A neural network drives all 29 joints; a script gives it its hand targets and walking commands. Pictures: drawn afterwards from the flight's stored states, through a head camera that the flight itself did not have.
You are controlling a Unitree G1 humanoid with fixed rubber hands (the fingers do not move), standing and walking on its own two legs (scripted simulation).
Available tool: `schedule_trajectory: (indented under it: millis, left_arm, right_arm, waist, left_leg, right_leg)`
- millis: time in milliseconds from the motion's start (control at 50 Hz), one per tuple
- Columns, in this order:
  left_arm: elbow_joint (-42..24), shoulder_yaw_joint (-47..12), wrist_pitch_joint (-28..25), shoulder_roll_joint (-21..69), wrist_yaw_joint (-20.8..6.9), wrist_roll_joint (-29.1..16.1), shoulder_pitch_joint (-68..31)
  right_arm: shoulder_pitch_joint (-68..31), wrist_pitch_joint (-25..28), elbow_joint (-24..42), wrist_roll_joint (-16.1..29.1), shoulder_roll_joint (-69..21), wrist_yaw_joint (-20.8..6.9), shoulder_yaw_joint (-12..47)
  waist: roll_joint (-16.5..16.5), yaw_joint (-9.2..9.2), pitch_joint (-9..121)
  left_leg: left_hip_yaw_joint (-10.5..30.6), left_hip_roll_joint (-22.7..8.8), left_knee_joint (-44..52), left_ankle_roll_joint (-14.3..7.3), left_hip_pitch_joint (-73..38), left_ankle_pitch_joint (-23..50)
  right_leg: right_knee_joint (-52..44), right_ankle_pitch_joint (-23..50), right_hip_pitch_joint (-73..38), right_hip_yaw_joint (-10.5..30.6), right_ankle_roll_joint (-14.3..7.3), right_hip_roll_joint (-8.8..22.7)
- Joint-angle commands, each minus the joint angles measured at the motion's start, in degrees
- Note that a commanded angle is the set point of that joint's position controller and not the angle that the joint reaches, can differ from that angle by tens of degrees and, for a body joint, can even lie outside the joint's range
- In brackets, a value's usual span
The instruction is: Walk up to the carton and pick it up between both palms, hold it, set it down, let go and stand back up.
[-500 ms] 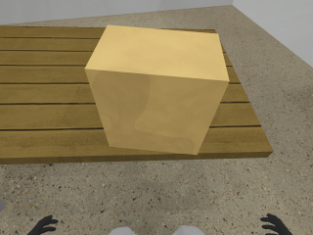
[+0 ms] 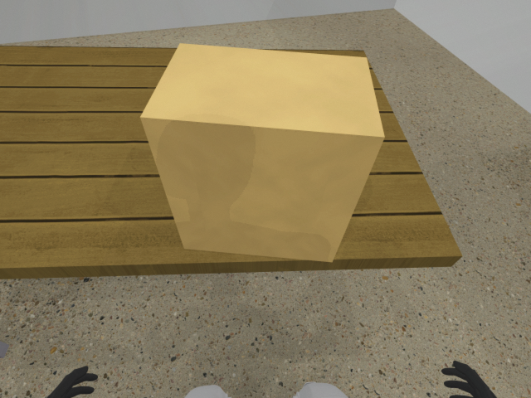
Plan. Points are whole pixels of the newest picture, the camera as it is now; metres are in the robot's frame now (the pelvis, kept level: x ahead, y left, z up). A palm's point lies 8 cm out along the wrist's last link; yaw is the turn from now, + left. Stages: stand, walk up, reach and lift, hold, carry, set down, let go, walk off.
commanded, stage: stand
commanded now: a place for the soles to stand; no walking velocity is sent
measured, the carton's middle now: (264, 164) +0.43 +0.01 +0.11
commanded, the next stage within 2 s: reach and lift in 0.10 s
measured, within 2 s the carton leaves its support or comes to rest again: neither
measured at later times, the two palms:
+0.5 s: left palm (86, 366) +0.18 +0.26 -0.05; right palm (486, 397) +0.13 -0.32 -0.06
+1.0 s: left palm (74, 362) +0.17 +0.25 +0.01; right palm (464, 397) +0.13 -0.24 +0.01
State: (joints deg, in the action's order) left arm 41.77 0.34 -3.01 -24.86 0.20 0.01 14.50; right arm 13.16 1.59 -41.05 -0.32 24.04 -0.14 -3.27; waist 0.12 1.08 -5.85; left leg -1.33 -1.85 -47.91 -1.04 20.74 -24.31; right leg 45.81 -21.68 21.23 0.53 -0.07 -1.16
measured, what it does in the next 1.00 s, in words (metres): stands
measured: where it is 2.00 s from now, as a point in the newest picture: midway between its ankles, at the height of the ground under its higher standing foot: outside the picture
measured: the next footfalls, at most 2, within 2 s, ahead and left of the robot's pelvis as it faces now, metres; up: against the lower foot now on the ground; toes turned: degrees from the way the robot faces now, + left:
none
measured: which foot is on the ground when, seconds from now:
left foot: down 0.00-1.00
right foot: down 0.00-1.00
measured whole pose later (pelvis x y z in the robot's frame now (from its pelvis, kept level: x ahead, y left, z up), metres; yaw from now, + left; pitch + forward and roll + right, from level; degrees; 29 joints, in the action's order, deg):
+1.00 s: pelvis -0.04 -0.01 +0.03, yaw +0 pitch -6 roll +2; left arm 20.2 3.9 10.4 -20.7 -4.8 -6.4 7.6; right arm 20.6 2.3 -9.9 4.0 12.7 7.2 1.1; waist -1.6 1.1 -5.8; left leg -2.4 0.8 -29.4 -0.2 11.8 -11.6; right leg 34.6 -13.7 15.5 1.6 -0.9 1.3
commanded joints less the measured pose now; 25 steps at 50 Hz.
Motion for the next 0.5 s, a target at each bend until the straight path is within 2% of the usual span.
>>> schedule_trajectory:
  millis: [0,20,40,60,80,100,120,140,160,180,220,240,260,280,300,340,360,380,420,440,460,480]
  left_arm:
    - [0.45,3.36,-1.23,-11.33,0.76,0.91,-3.63]
    - [0.41,3.46,-1.27,-11.03,0.7,0.89,-3.54]
    - [0.45,3.0,-1.49,-10.72,0.65,0.61,-5.22]
    - [0.06,3.24,-1.48,-10.75,0.74,0.82,-6.03]
    - [0.16,3.41,-1.34,-11.2,0.83,0.84,-5.76]
    - [-12.4,3.31,13.03,-6.1,2.36,1.02,-20.8]
    - [-14.9,2.52,17.33,-3.9,3.51,1.53,-18.75]
    - [-15.81,3.58,18.97,-3.42,3.37,3.28,-18.16]
    - [-16.8,4.28,19.65,-1.7,3.4,4.08,-16.96]
    - [-17.95,5.23,20.13,-2.78,3.33,3.48,-17.35]
    - [-21.08,5.7,20.96,-4.31,2.43,0.95,-19.0]
    - [-23.55,5.73,21.02,-5.62,2.45,0.45,-17.91]
    - [-24.46,5.93,20.95,-6.08,2.09,-0.12,-17.4]
    - [-25.43,6.32,20.68,-5.72,2.11,0.56,-15.95]
    - [-26.71,6.63,20.26,-6.11,1.51,0.22,-14.67]
    - [-25.36,7.96,19.95,-5.85,1.15,1.59,-11.84]
    - [-23.59,8.96,19.98,-5.53,0.56,2.25,-10.1]
    - [-25.37,9.14,19.68,-6.21,0.46,1.66,-11.7]
    - [-25.35,11.72,18.45,-7.24,0.04,2.08,-8.73]
    - [-26.04,10.6,17.89,-5.94,0.14,1.72,-7.96]
    - [-26.38,12.46,17.55,-7.3,-0.21,2.22,-8.57]
    - [-28.93,12.75,16.58,-6.75,-0.11,2.11,-8.16]
  right_arm:
    - [-4.46,1.17,-0.73,-0.22,12.36,0.36,-1.86]
    - [-4.48,1.25,-0.46,-0.32,12.24,0.28,-1.78]
    - [-4.36,1.13,-0.7,-0.24,12.1,0.31,-1.41]
    - [-4.18,1.14,-0.33,-0.32,12.34,0.23,-1.53]
    - [-3.07,1.24,-0.83,-0.58,11.99,0.28,-1.71]
    - [-14.08,12.74,-16.31,-6.69,4.9,-1.83,-10.13]
    - [-12.79,14.18,-15.17,-5.85,9.27,-3.7,-11.32]
    - [-11.6,14.0,-15.62,-6.0,10.39,-4.11,-11.22]
    - [-11.41,14.71,-14.86,-6.52,9.7,-4.11,-10.73]
    - [-9.62,15.64,-15.02,-5.55,8.93,-3.9,-10.58]
    - [-11.37,16.7,-8.96,-4.71,7.97,-3.38,-10.76]
    - [-10.93,16.68,-7.48,-3.79,7.59,-2.72,-11.21]
    - [-9.4,17.17,-4.43,-3.95,6.63,-1.99,-11.27]
    - [-7.13,16.99,-4.5,-3.15,5.68,-1.55,-10.31]
    - [-6.12,16.99,-1.33,-2.51,4.8,-0.97,-9.66]
    - [-3.9,17.03,1.26,-0.95,3.1,-0.37,-7.3]
    - [-3.0,16.54,1.36,-0.7,3.31,-0.29,-6.67]
    - [-3.29,16.97,2.73,0.42,2.27,0.36,-6.28]
    - [-1.83,17.34,6.72,1.03,1.18,1.29,-5.61]
    - [-1.23,17.58,6.71,1.58,0.3,1.15,-4.32]
    - [-0.72,17.34,7.61,2.21,0.06,1.88,-4.04]
    - [0.03,17.51,8.77,2.25,-0.01,1.93,-3.55]
  waist:
    - [2.06,-0.41,10.84]
    - [1.32,-0.32,11.28]
    - [1.96,-0.38,10.86]
    - [-0.62,0.17,10.0]
    - [-0.5,0.61,9.08]
    - [10.08,0.42,3.2]
    - [11.06,2.14,3.37]
    - [11.71,2.55,2.36]
    - [9.76,2.83,3.4]
    - [6.53,2.28,5.97]
    - [-1.77,1.62,7.15]
    - [-1.9,2.43,8.16]
    - [-5.08,2.88,9.78]
    - [-4.88,2.11,9.55]
    - [-5.47,2.15,10.05]
    - [-6.24,1.17,10.24]
    - [-8.69,0.93,9.52]
    - [-6.76,0.05,10.57]
    - [-8.3,-1.46,13.61]
    - [-7.24,-1.1,12.95]
    - [-6.86,-2.06,13.24]
    - [-6.9,-1.78,14.73]
  left_leg:
    - [9.75,-5.83,14.33,-4.28,-4.6,6.7]
    - [8.78,-5.74,14.0,-3.58,-5.18,7.47]
    - [8.93,-5.24,13.65,-3.86,-4.8,7.53]
    - [9.68,-5.21,13.83,-4.03,-3.61,7.74]
    - [9.42,-5.76,13.99,-4.01,-4.11,10.03]
    - [0.47,-3.07,16.18,1.61,10.9,-6.93]
    - [2.37,-5.41,17.76,-0.76,14.88,-10.4]
    - [0.48,-5.74,18.74,-1.7,20.2,-12.65]
    - [-0.53,-6.33,18.42,-2.15,20.79,-9.5]
    - [-1.66,-4.65,17.22,-1.27,14.21,-3.73]
    - [-3.66,-2.42,15.37,-0.96,2.68,0.07]
    - [-4.33,-1.26,14.89,-0.03,-2.18,3.77]
    - [-4.53,-0.13,13.71,0.24,-7.89,7.6]
    - [-3.82,-0.32,14.66,-0.09,-7.66,8.1]
    - [-4.24,0.18,15.24,0.11,-10.11,10.6]
    - [-2.96,1.49,15.36,0.05,-11.8,13.19]
    - [-3.1,1.69,16.14,-0.47,-11.58,12.66]
    - [-3.12,2.33,16.36,-0.08,-11.41,15.18]
    - [-3.65,3.33,17.87,-0.24,-10.12,16.95]
    - [-2.86,3.35,18.73,0.47,-10.39,18.14]
    - [-3.7,3.29,19.22,0.21,-9.99,18.88]
    - [-3.68,3.57,19.6,0.35,-9.7,20.45]
  right_leg:
    - [-9.91,9.79,-0.85,9.57,-4.85,5.66]
    - [-11.09,10.19,-1.87,10.58,-5.11,5.7]
    - [-11.3,10.59,-1.47,11.09,-5.32,5.98]
    - [-11.03,11.4,-1.74,10.27,-5.2,5.33]
    - [-9.99,12.07,-1.21,9.49,-5.12,5.28]
    - [-1.26,0.07,-0.11,-5.73,-3.07,0.39]
    - [2.65,3.16,-4.63,-6.81,-3.16,-1.95]
    - [3.37,4.61,-9.61,-7.0,-2.82,-2.21]
    - [3.85,7.49,-12.43,-7.41,-2.2,-2.1]
    - [0.41,8.52,-11.27,-5.91,-2.64,-1.04]
    - [-5.74,7.16,-5.15,-4.69,-2.74,0.11]
    - [-8.02,9.13,-4.53,-4.63,-2.59,0.65]
    - [-9.21,13.07,-3.01,-4.26,-1.59,0.87]
    - [-9.63,14.23,-4.78,-3.96,-1.57,0.31]
    - [-11.26,17.62,-5.97,-3.26,-1.01,0.68]
    - [-12.53,22.54,-8.07,-1.53,-0.09,0.94]
    - [-13.82,21.52,-9.09,-0.76,0.17,0.91]
    - [-14.23,25.46,-10.9,0.11,0.37,1.18]
    - [-14.91,31.23,-18.76,1.4,1.45,1.22]
    - [-15.4,33.39,-18.64,1.35,1.2,1.25]
    - [-15.95,34.08,-20.03,1.97,1.55,1.31]
    - [-15.61,37.27,-21.47,2.4,1.87,1.15]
